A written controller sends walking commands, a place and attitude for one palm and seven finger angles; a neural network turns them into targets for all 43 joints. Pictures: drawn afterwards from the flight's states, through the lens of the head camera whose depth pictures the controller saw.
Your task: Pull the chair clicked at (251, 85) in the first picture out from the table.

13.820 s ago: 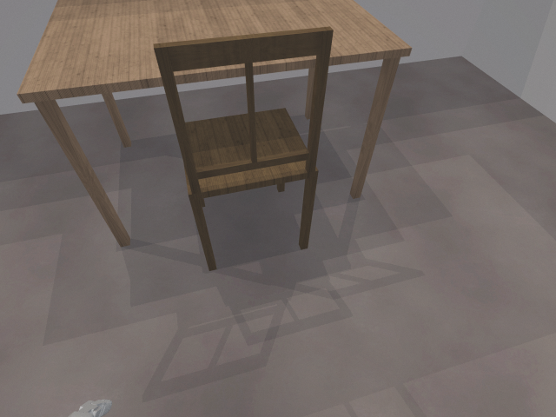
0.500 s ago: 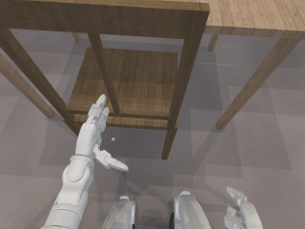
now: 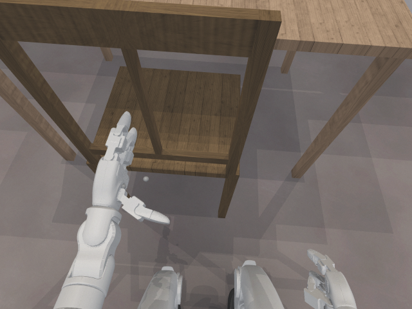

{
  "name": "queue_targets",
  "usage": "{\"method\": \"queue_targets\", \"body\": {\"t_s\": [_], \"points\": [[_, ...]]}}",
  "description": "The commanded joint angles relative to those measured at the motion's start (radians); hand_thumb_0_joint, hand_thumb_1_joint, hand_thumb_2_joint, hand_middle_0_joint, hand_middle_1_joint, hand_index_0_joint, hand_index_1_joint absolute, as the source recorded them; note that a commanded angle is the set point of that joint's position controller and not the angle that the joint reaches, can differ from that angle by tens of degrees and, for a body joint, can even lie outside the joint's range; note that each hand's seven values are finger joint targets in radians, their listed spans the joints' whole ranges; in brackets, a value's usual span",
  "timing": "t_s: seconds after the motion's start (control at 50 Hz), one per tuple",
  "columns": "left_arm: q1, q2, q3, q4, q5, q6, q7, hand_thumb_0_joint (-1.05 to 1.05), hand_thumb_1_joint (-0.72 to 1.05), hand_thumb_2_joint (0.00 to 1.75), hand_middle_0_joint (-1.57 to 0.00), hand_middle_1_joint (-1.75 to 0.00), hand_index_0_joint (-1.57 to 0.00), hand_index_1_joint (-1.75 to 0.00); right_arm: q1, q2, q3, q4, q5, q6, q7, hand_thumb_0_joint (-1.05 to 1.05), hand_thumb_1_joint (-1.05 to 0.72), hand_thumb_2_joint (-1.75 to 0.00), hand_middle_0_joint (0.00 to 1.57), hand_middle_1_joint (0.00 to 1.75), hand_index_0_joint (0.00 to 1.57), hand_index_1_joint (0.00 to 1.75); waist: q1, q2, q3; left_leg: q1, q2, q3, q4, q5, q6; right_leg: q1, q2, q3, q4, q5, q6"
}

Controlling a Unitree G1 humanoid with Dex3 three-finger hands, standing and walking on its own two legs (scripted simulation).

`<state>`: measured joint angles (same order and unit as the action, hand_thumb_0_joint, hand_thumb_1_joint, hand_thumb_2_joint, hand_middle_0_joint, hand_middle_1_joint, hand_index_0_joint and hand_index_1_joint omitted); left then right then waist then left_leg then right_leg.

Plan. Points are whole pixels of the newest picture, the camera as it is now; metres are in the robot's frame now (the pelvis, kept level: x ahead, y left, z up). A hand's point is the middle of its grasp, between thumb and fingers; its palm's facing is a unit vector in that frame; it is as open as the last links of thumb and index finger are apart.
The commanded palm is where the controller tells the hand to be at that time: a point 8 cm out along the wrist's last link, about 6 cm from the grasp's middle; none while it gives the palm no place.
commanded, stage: aim the fingers beside a spindle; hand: left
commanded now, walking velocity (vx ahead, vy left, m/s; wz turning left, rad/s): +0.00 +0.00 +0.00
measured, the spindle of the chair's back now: (147, 112) +0.48 +0.13 +0.05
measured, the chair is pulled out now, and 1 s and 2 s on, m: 0.00 0.00 0.00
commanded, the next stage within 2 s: none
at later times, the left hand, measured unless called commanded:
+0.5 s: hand (149, 192) +0.33 +0.12 +0.00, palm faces -0.12 -0.99 -0.01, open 16.9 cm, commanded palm +0.32 +0.17 +0.02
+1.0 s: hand (135, 183) +0.33 +0.13 +0.04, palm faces -0.04 -1.00 -0.05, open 16.9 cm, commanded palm +0.32 +0.18 +0.03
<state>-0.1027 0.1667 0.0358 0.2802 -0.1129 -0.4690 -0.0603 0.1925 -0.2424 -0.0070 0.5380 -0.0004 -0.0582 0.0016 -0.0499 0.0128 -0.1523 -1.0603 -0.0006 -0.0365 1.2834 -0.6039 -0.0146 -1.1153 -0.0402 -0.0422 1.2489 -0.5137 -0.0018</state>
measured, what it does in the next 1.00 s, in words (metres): stands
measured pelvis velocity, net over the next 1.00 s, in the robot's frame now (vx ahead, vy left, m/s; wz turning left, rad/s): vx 0.00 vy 0.00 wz -0.01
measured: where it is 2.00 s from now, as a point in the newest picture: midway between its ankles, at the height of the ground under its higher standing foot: outside the picture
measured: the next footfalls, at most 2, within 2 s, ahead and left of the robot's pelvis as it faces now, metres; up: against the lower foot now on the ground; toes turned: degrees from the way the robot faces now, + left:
none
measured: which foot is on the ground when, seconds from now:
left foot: down 0.00-1.00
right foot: down 0.00-1.00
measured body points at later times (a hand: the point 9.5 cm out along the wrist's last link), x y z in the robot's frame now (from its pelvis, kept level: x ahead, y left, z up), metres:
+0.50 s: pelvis +0.00 +0.00 +0.00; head +0.11 +0.00 +0.43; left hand +0.33 +0.17 +0.00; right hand +0.15 -0.25 -0.11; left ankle +0.00 +0.13 -0.62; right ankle +0.04 -0.12 -0.62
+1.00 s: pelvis +0.00 +0.00 +0.00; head +0.11 +0.01 +0.44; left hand +0.33 +0.19 +0.05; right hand +0.15 -0.24 -0.10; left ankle +0.00 +0.13 -0.62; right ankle +0.04 -0.12 -0.62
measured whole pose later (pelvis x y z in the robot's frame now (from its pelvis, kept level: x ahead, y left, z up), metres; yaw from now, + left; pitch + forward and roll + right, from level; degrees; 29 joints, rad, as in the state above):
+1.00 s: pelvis +0.00 +0.00 +0.00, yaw +0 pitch +22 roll -1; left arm -0.04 0.18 0.06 0.25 -0.13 -0.47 -0.06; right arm 0.21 -0.23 0.00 0.54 0.00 -0.05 0.00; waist -0.05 0.01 -0.16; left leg -1.05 0.00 -0.03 1.27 -0.60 -0.01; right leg -1.11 -0.04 -0.04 1.23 -0.51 0.00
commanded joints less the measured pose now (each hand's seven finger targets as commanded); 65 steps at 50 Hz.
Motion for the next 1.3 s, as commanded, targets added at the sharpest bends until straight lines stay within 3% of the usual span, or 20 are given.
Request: {"method": "queue_targets", "body": {"t_s": [0.0,0.06,0.14,0.18,0.28,0.34,0.4,0.5,0.56,0.64,0.68,0.76,0.8,0.84,0.86,0.94,1.02,1.06,1.18,1.28], "points": [[-0.099,0.046,0.034,0.054,0.003,0.015,-0.022,0.0,-0.5,0.3,-0.06,-0.08,-0.06,-0.08,0.028,-0.141,-0.047,-0.119,0.011,-0.013,0.009,0.0,-0.9,-0.9,0.2,0.3,0.2,0.3,-0.017,-0.056,-0.268,0.065,-0.022,0.026,-0.17,0.22,0.026,0.273,0.02,0.012,-0.174,0.169,-0.025],[-0.161,0.002,-0.027,0.017,-0.02,0.038,-0.081,0.0,-0.5,0.3,-0.06,-0.08,-0.06,-0.08,0.029,-0.15,-0.054,-0.149,0.022,-0.008,0.003,0.0,-0.9,-0.9,0.2,0.3,0.2,0.3,-0.027,-0.053,-0.311,0.095,-0.019,0.022,-0.17,0.231,0.032,0.275,0.019,0.013,-0.178,0.181,-0.03],[-0.238,0.105,0.051,-0.302,-0.066,-0.038,-0.07,0.0,-0.5,0.3,-0.06,-0.08,-0.06,-0.08,0.031,-0.131,-0.06,-0.165,0.014,-0.032,-0.017,0.0,-0.9,-0.9,0.2,0.3,0.2,0.3,0.007,0.005,-0.52,0.211,-0.015,0.021,-0.164,0.391,0.034,0.405,0.013,0.032,-0.16,0.349,-0.026],[-0.224,0.15,0.087,-0.407,-0.065,-0.08,-0.031,0.0,-0.5,0.3,-0.06,-0.08,-0.06,-0.08,0.035,-0.123,-0.056,-0.153,0.005,-0.045,-0.02,0.0,-0.9,-0.9,0.2,0.3,0.2,0.3,0.016,0.059,-0.559,0.269,-0.013,0.009,-0.167,0.461,0.028,0.401,0.013,0.027,-0.142,0.389,-0.028],[-0.156,0.087,0.055,-0.123,-0.005,-0.059,0.007,0.0,-0.5,0.3,-0.06,-0.08,-0.06,-0.08,0.031,-0.127,-0.046,-0.097,0.0,-0.039,-0.006,0.0,-0.9,-0.9,0.2,0.3,0.2,0.3,-0.037,-0.04,-0.318,0.124,-0.01,0.009,-0.155,0.29,0.029,0.268,0.022,0.006,-0.153,0.224,-0.018],[-0.131,0.032,0.003,0.044,0.0,0.006,-0.038,0.0,-0.5,0.3,-0.06,-0.08,-0.06,-0.08,0.03,-0.145,-0.047,-0.105,0.013,-0.023,0.002,0.0,-0.9,-0.9,0.2,0.3,0.2,0.3,-0.036,-0.062,-0.231,0.057,-0.02,0.015,-0.166,0.169,0.028,0.224,0.021,0.009,-0.182,0.102,-0.026],[-0.127,0.039,0.007,-0.01,-0.026,0.032,-0.085,0.0,-0.5,0.3,-0.06,-0.08,-0.06,-0.08,0.028,-0.151,-0.055,-0.145,0.021,-0.015,-0.001,0.0,-0.9,-0.9,0.2,0.3,0.2,0.3,-0.005,-0.042,-0.327,0.092,-0.023,0.024,-0.171,0.221,0.03,0.288,0.018,0.019,-0.182,0.161,-0.032],[-0.225,0.141,0.084,-0.355,-0.055,-0.061,-0.035,0.0,-0.5,0.3,-0.06,-0.08,-0.06,-0.08,0.025,-0.124,-0.054,-0.159,0.007,-0.037,-0.017,0.0,-0.9,-0.9,0.2,0.3,0.2,0.3,0.02,0.062,-0.526,0.238,-0.016,0.016,-0.17,0.41,0.029,0.381,0.016,0.027,-0.148,0.329,-0.03],[-0.218,0.169,0.118,-0.337,-0.034,-0.096,0.017,0.0,-0.5,0.3,-0.06,-0.08,-0.06,-0.08,0.037,-0.123,-0.049,-0.123,-0.002,-0.045,-0.016,0.0,-0.9,-0.9,0.2,0.3,0.2,0.3,-0.001,0.032,-0.482,0.225,-0.009,0.001,-0.16,0.431,0.027,0.344,0.022,0.013,-0.132,0.334,-0.028],[-0.168,0.062,0.028,-0.027,-0.002,-0.031,-0.009,0.0,-0.5,0.3,-0.06,-0.08,-0.06,-0.08,0.027,-0.138,-0.044,-0.095,0.004,-0.032,-0.003,0.0,-0.9,-0.9,0.2,0.3,0.2,0.3,-0.047,-0.047,-0.267,0.082,-0.015,0.01,-0.16,0.209,0.028,0.239,0.025,0.007,-0.173,0.143,-0.021],[-0.172,0.017,-0.016,0.071,0.0,0.014,-0.048,0.0,-0.5,0.3,-0.06,-0.08,-0.06,-0.08,0.036,-0.15,-0.045,-0.099,0.014,-0.023,-0.001,0.0,-0.9,-0.9,0.2,0.3,0.2,0.3,-0.052,-0.064,-0.229,0.056,-0.019,0.014,-0.162,0.172,0.03,0.218,0.022,0.008,-0.185,0.107,-0.026],[-0.197,0.041,0.001,-0.05,-0.038,0.033,-0.093,0.0,-0.5,0.3,-0.06,-0.08,-0.06,-0.08,0.031,-0.151,-0.057,-0.147,0.02,-0.017,-0.01,0.0,-0.9,-0.9,0.2,0.3,0.2,0.3,-0.012,-0.016,-0.387,0.129,-0.019,0.018,-0.162,0.274,0.033,0.293,0.019,0.015,-0.167,0.213,-0.033],[-0.211,0.104,0.055,-0.258,-0.058,-0.012,-0.076,0.0,-0.5,0.3,-0.06,-0.08,-0.06,-0.08,0.026,-0.134,-0.059,-0.167,0.013,-0.027,-0.014,0.0,-0.9,-0.9,0.2,0.3,0.2,0.3,0.023,0.049,-0.527,0.221,-0.019,0.021,-0.171,0.395,0.029,0.381,0.013,0.026,-0.153,0.329,-0.033],[-0.183,0.163,0.119,-0.381,-0.069,-0.061,-0.034,0.0,-0.5,0.3,-0.06,-0.08,-0.06,-0.08,0.031,-0.12,-0.056,-0.164,0.006,-0.037,-0.015,0.0,-0.9,-0.9,0.2,0.3,0.2,0.3,0.04,0.06,-0.58,0.266,-0.015,0.018,-0.174,0.482,0.025,0.434,0.014,0.028,-0.142,0.411,-0.032],[-0.163,0.214,0.165,-0.377,-0.061,-0.075,-0.006,0.0,-0.5,0.3,-0.06,-0.08,-0.06,-0.08,0.038,-0.122,-0.052,-0.154,0.002,-0.037,-0.017,0.0,-0.9,-0.9,0.2,0.3,0.2,0.3,0.035,0.043,-0.552,0.25,-0.013,0.01,-0.171,0.488,0.024,0.421,0.019,0.021,-0.134,0.412,-0.032],[-0.137,0.111,0.09,-0.181,-0.016,-0.074,0.02,0.0,-0.5,0.3,-0.06,-0.08,-0.06,-0.08,0.03,-0.121,-0.046,-0.104,-0.003,-0.034,-0.004,0.0,-0.9,-0.9,0.2,0.3,0.2,0.3,-0.025,-0.008,-0.348,0.154,-0.007,0.009,-0.161,0.354,0.024,0.289,0.026,0.004,-0.143,0.283,-0.022],[-0.116,-0.025,-0.059,0.025,-0.01,0.006,-0.064,0.0,-0.5,0.3,-0.06,-0.08,-0.06,-0.08,0.033,-0.146,-0.049,-0.111,0.013,-0.022,0.005,0.0,-0.9,-0.9,0.2,0.3,0.2,0.3,-0.053,-0.047,-0.237,0.089,-0.015,0.012,-0.167,0.2,0.027,0.216,0.026,-0.001,-0.185,0.137,-0.027],[-0.151,-0.049,-0.096,0.006,-0.026,0.03,-0.105,0.0,-0.5,0.3,-0.06,-0.08,-0.06,-0.08,0.032,-0.153,-0.053,-0.132,0.023,-0.022,-0.001,0.0,-0.9,-0.9,0.2,0.3,0.2,0.3,-0.051,-0.04,-0.27,0.109,-0.016,0.008,-0.173,0.203,0.031,0.227,0.025,0.001,-0.189,0.137,-0.032],[-0.211,0.166,0.099,-0.401,-0.045,-0.063,-0.014,0.0,-0.5,0.3,-0.06,-0.08,-0.06,-0.08,0.033,-0.129,-0.057,-0.156,0.002,-0.038,-0.018,0.0,-0.9,-0.9,0.2,0.3,0.2,0.3,0.03,0.095,-0.554,0.308,-0.011,-0.003,-0.174,0.494,0.019,0.345,0.016,0.012,-0.129,0.36,-0.036],[-0.128,0.104,0.083,-0.184,0.008,-0.066,0.059,0.0,-0.5,0.3,-0.06,-0.08,-0.06,-0.08,0.023,-0.115,-0.044,-0.115,-0.008,-0.028,0.001,0.0,-0.9,-0.9,0.2,0.3,0.2,0.3,-0.013,-0.001,-0.359,0.167,-0.01,0.006,-0.161,0.372,0.022,0.286,0.025,0.0,-0.133,0.285,-0.024]]}}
